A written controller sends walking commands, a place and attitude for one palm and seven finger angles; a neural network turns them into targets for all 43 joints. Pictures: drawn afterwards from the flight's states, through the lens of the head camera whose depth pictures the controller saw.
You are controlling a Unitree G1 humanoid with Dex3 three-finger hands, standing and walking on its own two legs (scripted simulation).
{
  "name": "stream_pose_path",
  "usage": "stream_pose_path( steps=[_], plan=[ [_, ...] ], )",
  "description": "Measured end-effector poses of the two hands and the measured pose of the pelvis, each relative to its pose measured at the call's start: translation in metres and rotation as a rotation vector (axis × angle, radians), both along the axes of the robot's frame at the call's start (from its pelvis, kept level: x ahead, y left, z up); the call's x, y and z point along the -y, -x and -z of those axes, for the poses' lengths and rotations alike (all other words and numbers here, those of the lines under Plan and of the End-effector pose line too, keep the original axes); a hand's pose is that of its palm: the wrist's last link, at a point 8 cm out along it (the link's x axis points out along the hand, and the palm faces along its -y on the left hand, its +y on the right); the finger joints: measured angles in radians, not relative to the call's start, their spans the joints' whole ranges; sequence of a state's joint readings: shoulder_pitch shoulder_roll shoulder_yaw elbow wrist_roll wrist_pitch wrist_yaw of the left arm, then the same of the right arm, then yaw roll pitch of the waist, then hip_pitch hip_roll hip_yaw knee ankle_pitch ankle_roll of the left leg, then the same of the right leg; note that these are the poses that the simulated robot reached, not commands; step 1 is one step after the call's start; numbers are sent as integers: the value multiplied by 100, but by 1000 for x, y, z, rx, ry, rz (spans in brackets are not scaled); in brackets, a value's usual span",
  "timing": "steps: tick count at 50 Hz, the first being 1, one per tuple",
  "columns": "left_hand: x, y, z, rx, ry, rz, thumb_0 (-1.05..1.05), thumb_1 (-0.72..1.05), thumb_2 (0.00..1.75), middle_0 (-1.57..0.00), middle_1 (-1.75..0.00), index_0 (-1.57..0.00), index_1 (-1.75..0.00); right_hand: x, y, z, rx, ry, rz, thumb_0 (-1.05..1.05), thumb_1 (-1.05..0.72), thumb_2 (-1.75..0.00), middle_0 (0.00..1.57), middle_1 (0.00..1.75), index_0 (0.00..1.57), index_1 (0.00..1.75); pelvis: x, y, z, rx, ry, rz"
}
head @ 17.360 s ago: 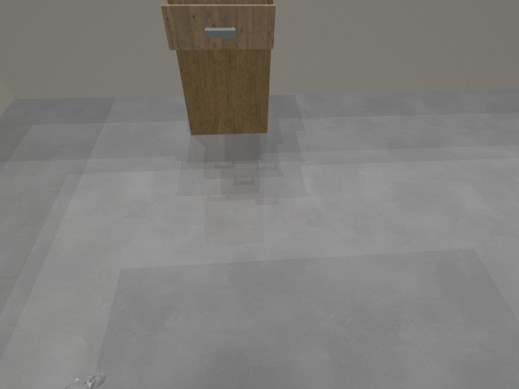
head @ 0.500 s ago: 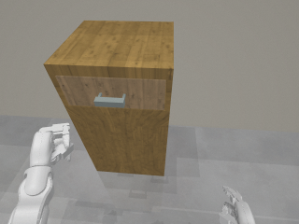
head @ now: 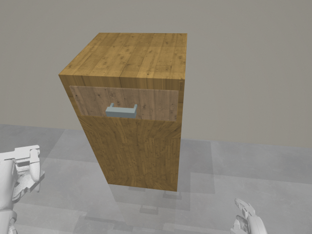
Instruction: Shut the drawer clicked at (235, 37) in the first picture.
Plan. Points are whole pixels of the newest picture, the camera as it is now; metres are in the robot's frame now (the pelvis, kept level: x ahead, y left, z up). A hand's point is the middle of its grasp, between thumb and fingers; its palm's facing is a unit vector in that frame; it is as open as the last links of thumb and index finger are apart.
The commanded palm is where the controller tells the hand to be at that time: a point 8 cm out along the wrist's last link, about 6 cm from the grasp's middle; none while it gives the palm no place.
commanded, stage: draw the hand back to the body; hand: left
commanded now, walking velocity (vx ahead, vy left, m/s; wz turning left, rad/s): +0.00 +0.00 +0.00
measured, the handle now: (122, 109) +0.57 +0.23 -0.02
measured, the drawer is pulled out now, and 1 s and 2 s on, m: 0.00 0.00 0.00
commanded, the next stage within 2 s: step back with the hand held close in 0.08 s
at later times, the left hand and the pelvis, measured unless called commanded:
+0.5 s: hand (48, 172) +0.19 +0.25 +0.14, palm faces +0.28 -0.82 -0.49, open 3.2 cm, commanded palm +0.12 +0.30 +0.17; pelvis -0.02 +0.02 +0.00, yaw -2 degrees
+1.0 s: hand (17, 209) +0.11 +0.26 +0.15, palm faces +0.40 -0.80 -0.45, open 3.2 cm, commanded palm +0.05 +0.30 +0.17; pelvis -0.08 +0.02 -0.01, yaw +0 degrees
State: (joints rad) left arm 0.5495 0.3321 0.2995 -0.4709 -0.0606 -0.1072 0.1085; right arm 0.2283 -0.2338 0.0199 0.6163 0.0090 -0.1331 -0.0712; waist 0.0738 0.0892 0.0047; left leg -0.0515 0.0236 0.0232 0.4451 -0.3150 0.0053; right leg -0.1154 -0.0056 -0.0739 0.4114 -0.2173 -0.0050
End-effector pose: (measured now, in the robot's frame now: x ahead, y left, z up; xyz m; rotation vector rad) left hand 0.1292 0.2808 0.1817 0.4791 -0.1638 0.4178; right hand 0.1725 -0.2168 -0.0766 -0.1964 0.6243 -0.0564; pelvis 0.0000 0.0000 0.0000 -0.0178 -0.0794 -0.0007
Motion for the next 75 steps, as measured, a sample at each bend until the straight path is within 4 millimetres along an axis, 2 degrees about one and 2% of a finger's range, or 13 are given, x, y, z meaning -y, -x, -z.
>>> stream_pose_path(
  steps=[9, 12, 15, 17, 24, 28, 37, 44, 52, 59, 64, 70, 75],
  plan=[
    [1, -8, 15, -27, 45, -4, 1, 89, 90, -141, -160, -141, -159, 0, 2, -1, 7, 10, 3, 2, -90, -90, 20, 30, 21, 30, 1, 3, 0, -1, -3, 2],
    [3, -11, 9, -9, 28, 18, 1, 89, 90, -141, -160, -141, -159, 0, 3, -2, 11, 9, 8, 2, -90, -90, 20, 30, 21, 30, 0, 1, 0, -4, -1, 6],
    [-4, -15, -8, 45, -45, 33, 1, 88, 90, -141, -160, -141, -159, 2, 5, -3, -10, 14, 24, 2, -90, -90, 20, 30, 21, 30, -2, 3, 0, -27, 4, 9],
    [-9, -20, -11, 48, -69, 40, 1, 88, 90, -141, -160, -141, -159, 4, 9, -2, -35, 17, 44, 1, -90, -90, 20, 30, 21, 30, -5, 5, -1, -45, 4, 14],
    [-11, -26, 17, -107, -47, 102, 1, 89, 90, -140, -160, -141, -159, 13, 30, 5, -121, 35, 131, 1, -90, -90, 20, 30, 21, 30, -19, 14, -1, -94, -8, 27],
    [-16, -16, 20, -134, -61, 123, 1, 88, 90, -140, -160, -140, -159, 11, 42, 5, -154, 56, 153, 1, -90, -90, 20, 30, 21, 30, -23, 21, 0, -104, -10, 24],
    [-30, 19, 0, 3, -120, 96, 1, 88, 90, -140, -160, -141, -159, -7, 50, -4, -85, 63, 113, 2, -90, -90, 20, 30, 21, 30, -29, 44, 6, -82, -14, 9],
    [-27, 46, 9, 41, -102, 47, 1, 89, 90, -141, -160, -141, -159, -15, 56, -3, -18, 35, 69, 1, -90, -90, 20, 30, 21, 30, -23, 63, 13, -68, -16, -2],
    [-13, 62, 12, 73, -80, 88, 1, 88, 90, -141, -160, -141, -159, -1, 88, 1, -61, 79, 60, 1, -90, -90, 21, 30, 21, 30, -16, 85, 15, -80, -1, -5],
    [-13, 68, 5, 93, -171, 122, 1, 88, 90, -141, -160, -141, -159, 16, 120, 6, -98, 104, 117, 1, -90, -90, 20, 30, 21, 30, -14, 98, 19, -84, -4, -22],
    [-11, 80, 2, 106, -223, 101, 1, 88, 90, -141, -160, -141, -159, 23, 129, 17, -97, 87, 128, 2, -90, -90, 20, 30, 21, 30, -7, 106, 25, -72, -9, -20],
    [1, 93, 3, 136, -155, 124, 1, 88, 90, -141, -160, -141, -159, 24, 137, 19, -118, 84, 114, 2, -90, -90, 20, 30, 21, 30, -6, 121, 24, -86, -14, -24],
    [-8, 106, 10, 129, -126, 150, 1, 88, 90, -141, -160, -141, -159, 17, 152, 13, -126, 103, 124, 1, -90, -90, 20, 30, 21, 30, -14, 138, 24, -88, -8, -27]
  ],
)
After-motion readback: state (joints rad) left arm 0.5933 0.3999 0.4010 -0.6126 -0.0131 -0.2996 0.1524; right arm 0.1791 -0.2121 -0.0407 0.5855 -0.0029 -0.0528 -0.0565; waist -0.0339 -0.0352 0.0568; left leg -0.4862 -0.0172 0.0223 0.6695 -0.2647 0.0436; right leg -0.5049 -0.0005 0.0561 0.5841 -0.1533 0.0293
